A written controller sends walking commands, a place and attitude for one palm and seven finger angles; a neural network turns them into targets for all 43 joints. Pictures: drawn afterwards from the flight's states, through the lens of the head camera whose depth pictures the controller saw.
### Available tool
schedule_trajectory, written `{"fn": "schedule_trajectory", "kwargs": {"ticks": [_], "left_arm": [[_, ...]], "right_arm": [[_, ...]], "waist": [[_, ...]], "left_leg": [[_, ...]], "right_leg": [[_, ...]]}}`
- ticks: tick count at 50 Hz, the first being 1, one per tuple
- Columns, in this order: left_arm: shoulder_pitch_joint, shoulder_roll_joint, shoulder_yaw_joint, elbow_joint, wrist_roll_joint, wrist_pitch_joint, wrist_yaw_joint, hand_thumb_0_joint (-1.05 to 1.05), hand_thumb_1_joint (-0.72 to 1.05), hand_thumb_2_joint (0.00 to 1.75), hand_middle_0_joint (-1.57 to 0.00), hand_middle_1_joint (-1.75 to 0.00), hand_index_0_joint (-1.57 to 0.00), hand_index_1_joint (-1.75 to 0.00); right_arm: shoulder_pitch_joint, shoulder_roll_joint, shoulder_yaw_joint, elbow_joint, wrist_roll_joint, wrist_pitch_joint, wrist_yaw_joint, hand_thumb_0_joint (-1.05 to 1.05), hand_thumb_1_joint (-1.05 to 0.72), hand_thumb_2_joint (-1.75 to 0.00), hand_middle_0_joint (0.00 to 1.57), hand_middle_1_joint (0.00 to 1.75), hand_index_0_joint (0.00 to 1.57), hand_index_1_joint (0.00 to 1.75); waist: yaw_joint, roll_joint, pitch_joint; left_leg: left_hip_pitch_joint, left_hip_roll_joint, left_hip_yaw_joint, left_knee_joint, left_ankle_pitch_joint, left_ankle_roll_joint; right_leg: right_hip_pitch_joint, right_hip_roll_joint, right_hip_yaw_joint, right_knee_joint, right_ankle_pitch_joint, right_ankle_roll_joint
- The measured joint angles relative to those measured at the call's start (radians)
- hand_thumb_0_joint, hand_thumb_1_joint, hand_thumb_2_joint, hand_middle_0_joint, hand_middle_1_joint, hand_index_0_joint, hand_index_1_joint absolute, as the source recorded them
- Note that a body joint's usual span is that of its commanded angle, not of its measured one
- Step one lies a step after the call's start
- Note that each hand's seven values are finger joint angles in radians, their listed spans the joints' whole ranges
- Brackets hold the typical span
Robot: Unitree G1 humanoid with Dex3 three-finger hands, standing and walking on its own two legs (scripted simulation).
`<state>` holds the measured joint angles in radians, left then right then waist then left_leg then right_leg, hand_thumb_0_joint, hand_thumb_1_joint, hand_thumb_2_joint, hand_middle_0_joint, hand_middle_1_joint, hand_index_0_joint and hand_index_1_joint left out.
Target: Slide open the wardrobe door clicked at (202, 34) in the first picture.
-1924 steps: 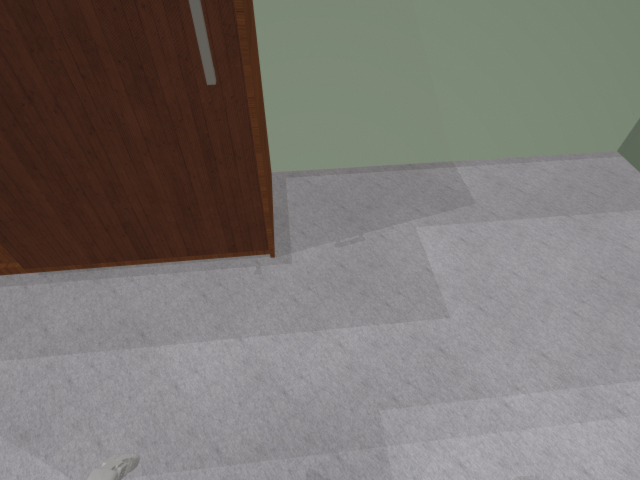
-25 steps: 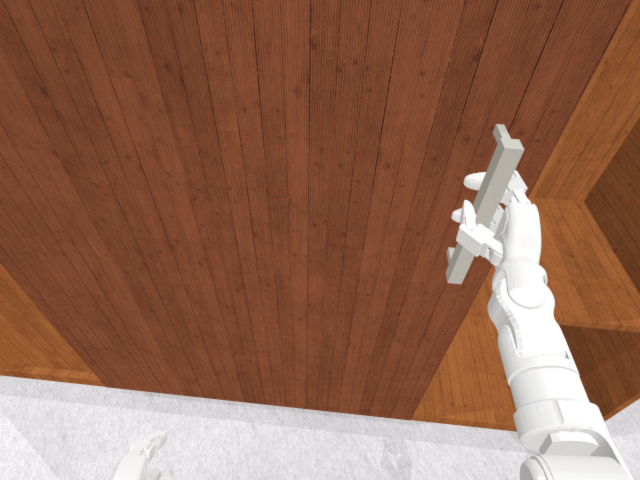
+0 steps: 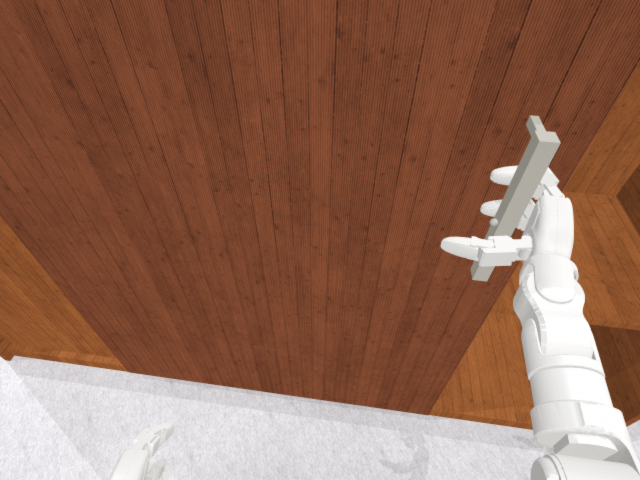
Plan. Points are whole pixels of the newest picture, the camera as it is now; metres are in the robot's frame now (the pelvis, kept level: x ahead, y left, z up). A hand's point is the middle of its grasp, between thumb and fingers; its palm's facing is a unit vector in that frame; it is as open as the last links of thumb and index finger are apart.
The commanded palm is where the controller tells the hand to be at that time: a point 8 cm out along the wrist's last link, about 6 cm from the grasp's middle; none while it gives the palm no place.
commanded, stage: loosen the grip on the handle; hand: right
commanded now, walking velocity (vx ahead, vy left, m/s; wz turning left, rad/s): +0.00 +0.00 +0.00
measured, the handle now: (504, 207) +0.45 -0.20 +0.13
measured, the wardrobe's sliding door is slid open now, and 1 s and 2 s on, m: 0.47 0.47 0.47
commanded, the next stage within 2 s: slip the hand off the handle in 0.20 s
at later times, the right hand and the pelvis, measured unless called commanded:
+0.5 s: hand (501, 225) +0.40 -0.19 +0.14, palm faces +0.25 +0.96 -0.11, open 14.5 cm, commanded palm +0.37 -0.24 +0.14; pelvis +0.02 +0.01 +0.00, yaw +0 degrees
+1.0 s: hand (572, 242) +0.37 -0.26 +0.15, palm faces +0.24 +0.97 -0.09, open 14.7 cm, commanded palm +0.33 -0.29 +0.14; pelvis +0.01 -0.01 +0.00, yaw +1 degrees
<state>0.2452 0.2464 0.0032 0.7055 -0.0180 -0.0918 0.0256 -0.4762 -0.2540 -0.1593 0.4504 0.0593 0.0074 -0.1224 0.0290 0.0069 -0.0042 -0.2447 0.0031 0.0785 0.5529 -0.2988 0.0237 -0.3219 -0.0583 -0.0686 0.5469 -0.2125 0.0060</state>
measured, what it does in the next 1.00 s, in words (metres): stands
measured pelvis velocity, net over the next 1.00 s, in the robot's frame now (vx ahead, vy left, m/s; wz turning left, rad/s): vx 0.01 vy -0.01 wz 0.01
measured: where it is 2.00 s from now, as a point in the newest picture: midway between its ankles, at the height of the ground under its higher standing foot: outside the picture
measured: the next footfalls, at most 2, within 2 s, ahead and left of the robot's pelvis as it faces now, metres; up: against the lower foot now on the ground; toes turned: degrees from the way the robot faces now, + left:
none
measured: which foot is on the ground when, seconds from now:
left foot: down 0.00-1.00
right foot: down 0.00-1.00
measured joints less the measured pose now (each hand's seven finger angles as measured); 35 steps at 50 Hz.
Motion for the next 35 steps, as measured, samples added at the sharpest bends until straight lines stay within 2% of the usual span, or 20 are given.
{"fn": "schedule_trajectory", "kwargs": {"ticks": [7,13,20,29,35], "left_arm": [[0.019,-0.001,0.009,0.020,0.003,0.020,0.006,0.01,0.91,0.89,-0.20,-0.30,-0.20,-0.30],[0.021,-0.005,0.010,0.018,-0.001,0.030,0.008,0.01,0.91,0.89,-0.20,-0.30,-0.20,-0.30],[-0.011,-0.013,0.002,0.013,0.000,0.037,0.016,0.01,0.91,0.89,-0.20,-0.30,-0.20,-0.30],[-0.033,-0.011,-0.006,-0.005,-0.006,0.047,0.036,0.01,0.91,0.89,-0.20,-0.30,-0.20,-0.30],[-0.025,-0.001,-0.006,0.002,-0.016,0.043,0.047,0.01,0.91,0.89,-0.20,-0.30,-0.20,-0.30]], "right_arm": [[0.026,-0.001,-0.008,-0.028,0.007,-0.012,0.005,-0.01,0.47,-0.23,0.38,1.28,0.34,1.26],[0.097,0.011,-0.009,-0.098,0.019,0.005,0.007,-0.01,0.53,-0.21,0.34,1.22,0.29,1.19],[0.111,0.014,-0.013,-0.121,0.022,0.017,0.017,-0.02,0.54,-0.20,0.34,1.21,0.28,1.19],[0.126,-0.036,-0.078,-0.102,0.034,0.012,0.048,-0.02,0.55,-0.20,0.29,1.17,0.27,1.16],[0.118,-0.089,-0.127,-0.071,0.055,-0.008,0.108,-0.02,0.55,-0.20,0.27,1.15,0.26,1.15]], "waist": [[-0.002,-0.008,-0.008],[-0.005,-0.020,-0.021],[-0.011,-0.018,-0.021],[-0.015,-0.012,-0.019],[-0.020,-0.009,-0.015]], "left_leg": [[-0.003,-0.006,0.001,-0.004,-0.009,0.005],[0.014,-0.003,-0.005,-0.007,-0.022,0.004],[0.019,-0.002,-0.003,-0.004,-0.030,0.006],[0.029,-0.006,-0.004,-0.011,-0.027,0.008],[0.029,-0.007,-0.001,-0.014,-0.023,0.006]], "right_leg": [[-0.005,-0.005,0.002,0.002,-0.012,0.007],[0.016,-0.002,-0.004,-0.008,-0.022,0.010],[0.022,-0.001,-0.001,-0.009,-0.027,0.012],[0.033,-0.004,-0.002,-0.014,-0.026,0.014],[0.026,-0.005,0.002,-0.008,-0.025,0.013]]}}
